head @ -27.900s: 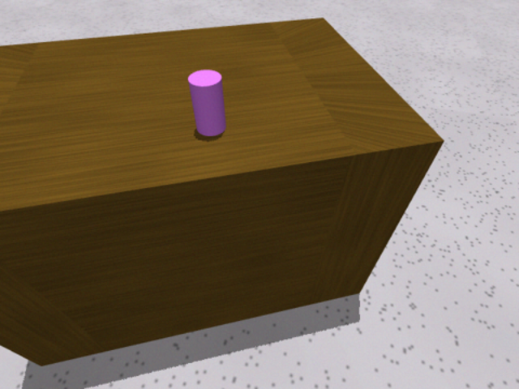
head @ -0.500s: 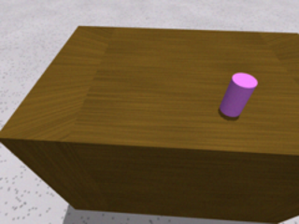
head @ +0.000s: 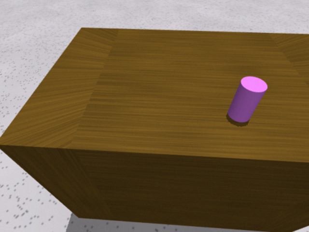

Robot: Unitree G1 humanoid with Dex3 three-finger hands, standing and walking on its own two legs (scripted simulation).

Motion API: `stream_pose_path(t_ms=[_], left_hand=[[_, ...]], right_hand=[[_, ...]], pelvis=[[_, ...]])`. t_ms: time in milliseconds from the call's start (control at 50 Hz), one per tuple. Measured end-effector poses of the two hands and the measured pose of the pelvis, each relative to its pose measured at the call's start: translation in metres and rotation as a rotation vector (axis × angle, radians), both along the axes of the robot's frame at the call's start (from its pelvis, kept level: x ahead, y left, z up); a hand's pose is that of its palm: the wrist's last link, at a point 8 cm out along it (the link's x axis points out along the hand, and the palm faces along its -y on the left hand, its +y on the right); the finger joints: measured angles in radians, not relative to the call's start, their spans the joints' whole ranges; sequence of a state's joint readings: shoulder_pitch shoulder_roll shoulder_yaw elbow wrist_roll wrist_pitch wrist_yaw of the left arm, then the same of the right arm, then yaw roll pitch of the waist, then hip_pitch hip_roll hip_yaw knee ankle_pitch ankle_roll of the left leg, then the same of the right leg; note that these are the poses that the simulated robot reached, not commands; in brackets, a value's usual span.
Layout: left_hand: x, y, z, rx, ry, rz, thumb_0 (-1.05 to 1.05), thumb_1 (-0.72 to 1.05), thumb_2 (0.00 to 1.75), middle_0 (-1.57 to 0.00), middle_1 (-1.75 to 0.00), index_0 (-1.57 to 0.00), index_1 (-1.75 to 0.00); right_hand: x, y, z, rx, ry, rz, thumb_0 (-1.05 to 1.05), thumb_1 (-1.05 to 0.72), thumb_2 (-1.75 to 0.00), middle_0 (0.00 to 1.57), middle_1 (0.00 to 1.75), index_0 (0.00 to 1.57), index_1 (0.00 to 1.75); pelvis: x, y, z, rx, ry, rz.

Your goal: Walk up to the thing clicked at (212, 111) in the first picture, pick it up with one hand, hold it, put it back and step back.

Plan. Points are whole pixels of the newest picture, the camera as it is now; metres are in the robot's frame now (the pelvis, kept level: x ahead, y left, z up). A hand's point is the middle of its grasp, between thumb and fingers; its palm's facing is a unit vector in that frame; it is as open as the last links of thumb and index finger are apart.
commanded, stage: stand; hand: right
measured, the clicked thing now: (245, 100) +0.48 -0.26 +0.08
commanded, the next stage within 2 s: step back in 1.32 s
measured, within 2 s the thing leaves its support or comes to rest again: neither
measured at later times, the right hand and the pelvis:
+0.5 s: hand out of the picture +0.06 -0.25 -0.16, palm faces -0.04 +0.93 -0.35, open 7.4 cm; pelvis -0.01 +0.00 +0.00, yaw +0 degrees
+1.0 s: hand out of the picture +0.06 -0.25 -0.16, palm faces -0.04 +0.94 -0.34, open 7.4 cm; pelvis -0.01 +0.00 +0.00, yaw +0 degrees
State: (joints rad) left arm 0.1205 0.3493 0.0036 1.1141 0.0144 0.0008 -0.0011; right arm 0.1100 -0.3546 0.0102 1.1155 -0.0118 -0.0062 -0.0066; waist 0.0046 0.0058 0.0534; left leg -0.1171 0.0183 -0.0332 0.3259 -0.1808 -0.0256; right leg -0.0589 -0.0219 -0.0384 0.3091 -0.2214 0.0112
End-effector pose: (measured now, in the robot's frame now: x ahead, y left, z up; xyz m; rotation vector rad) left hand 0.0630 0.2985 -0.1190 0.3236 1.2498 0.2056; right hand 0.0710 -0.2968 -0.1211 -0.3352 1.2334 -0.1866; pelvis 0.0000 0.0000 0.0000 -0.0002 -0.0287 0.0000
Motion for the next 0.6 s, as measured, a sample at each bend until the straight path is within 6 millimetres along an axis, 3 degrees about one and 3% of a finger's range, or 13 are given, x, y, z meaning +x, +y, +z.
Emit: stream_pose_path(t_ms=[600], left_hand=[[-0.011, 0.001, -0.002, -0.007, 0.001, 0.0, 0.0, 0.91, 0.9, -0.2, -0.3, -0.2, -0.3]], right_hand=[[-0.014, 0.0, 0.001, -0.003, 0.01, -0.009, 0.0, -0.91, -0.9, 0.2, 0.3, 0.2, 0.3]], pelvis=[[-0.007, 0.002, 0.0, -0.002, -0.007, 0.002]])
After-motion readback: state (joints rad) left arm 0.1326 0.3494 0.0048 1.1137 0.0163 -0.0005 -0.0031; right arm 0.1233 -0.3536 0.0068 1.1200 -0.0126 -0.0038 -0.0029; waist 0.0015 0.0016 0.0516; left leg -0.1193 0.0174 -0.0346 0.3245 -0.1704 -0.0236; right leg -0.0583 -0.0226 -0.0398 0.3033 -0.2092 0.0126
